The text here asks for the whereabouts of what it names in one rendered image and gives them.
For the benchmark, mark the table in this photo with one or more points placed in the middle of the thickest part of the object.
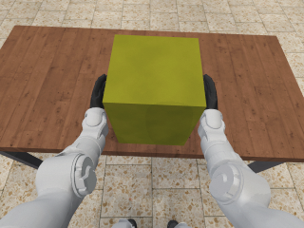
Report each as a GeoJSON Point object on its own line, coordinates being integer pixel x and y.
{"type": "Point", "coordinates": [47, 76]}

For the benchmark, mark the left robot shin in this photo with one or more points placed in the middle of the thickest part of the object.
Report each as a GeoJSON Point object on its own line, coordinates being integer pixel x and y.
{"type": "Point", "coordinates": [124, 220]}

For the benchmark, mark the robot left upper arm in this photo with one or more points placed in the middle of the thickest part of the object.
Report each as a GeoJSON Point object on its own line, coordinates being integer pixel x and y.
{"type": "Point", "coordinates": [62, 183]}

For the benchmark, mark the carton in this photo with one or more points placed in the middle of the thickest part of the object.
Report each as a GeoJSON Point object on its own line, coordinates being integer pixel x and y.
{"type": "Point", "coordinates": [154, 90]}

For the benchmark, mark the robot left forearm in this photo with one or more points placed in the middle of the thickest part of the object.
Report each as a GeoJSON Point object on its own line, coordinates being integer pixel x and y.
{"type": "Point", "coordinates": [91, 141]}

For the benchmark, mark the right robot hand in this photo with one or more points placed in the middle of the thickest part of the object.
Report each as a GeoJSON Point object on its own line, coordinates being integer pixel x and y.
{"type": "Point", "coordinates": [210, 91]}

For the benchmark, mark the left robot hand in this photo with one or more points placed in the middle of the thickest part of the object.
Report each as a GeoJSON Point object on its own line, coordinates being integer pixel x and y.
{"type": "Point", "coordinates": [98, 91]}

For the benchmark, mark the robot right upper arm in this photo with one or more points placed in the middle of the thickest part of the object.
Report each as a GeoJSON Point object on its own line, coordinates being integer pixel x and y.
{"type": "Point", "coordinates": [244, 197]}

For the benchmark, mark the robot right forearm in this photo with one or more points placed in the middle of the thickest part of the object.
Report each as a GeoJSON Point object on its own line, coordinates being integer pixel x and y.
{"type": "Point", "coordinates": [214, 144]}

